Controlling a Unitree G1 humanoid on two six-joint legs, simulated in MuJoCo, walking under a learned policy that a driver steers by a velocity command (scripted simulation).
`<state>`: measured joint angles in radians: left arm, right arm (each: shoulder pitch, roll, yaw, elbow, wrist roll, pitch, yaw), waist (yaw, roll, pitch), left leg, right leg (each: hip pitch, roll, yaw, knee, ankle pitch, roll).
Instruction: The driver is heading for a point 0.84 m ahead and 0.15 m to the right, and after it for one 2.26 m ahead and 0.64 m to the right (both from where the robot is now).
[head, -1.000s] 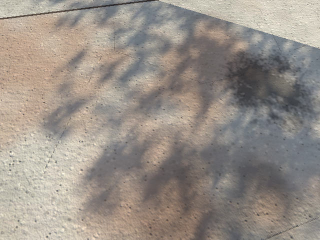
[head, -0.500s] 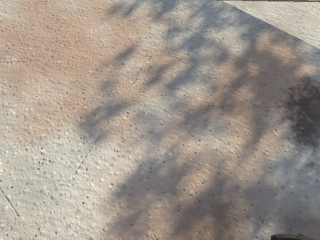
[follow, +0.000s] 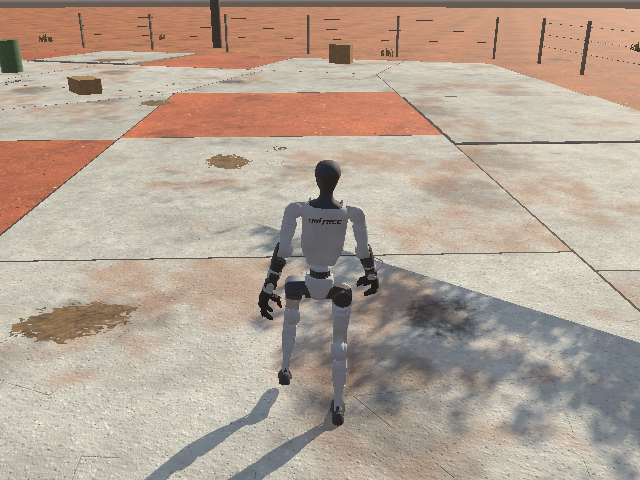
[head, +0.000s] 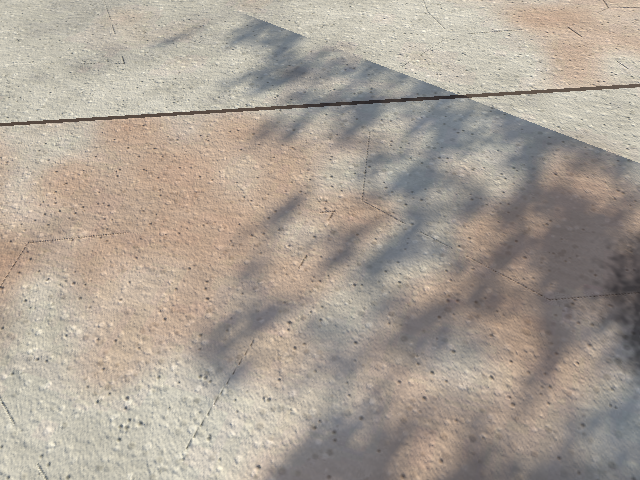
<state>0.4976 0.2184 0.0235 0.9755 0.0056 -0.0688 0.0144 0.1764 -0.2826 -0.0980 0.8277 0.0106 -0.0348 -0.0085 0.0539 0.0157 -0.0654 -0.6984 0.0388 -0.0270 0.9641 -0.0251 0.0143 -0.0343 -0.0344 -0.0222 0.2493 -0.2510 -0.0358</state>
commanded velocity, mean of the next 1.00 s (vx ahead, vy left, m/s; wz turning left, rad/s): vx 0.47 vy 0.00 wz -0.27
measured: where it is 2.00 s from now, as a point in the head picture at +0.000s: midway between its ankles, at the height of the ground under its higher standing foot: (414, 379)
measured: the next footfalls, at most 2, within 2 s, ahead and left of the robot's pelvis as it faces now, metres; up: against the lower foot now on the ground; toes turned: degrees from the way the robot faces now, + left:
left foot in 0.28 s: +0.27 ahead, +0.17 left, +0.00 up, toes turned +3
right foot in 0.82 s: +0.57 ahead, -0.07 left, +0.00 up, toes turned -15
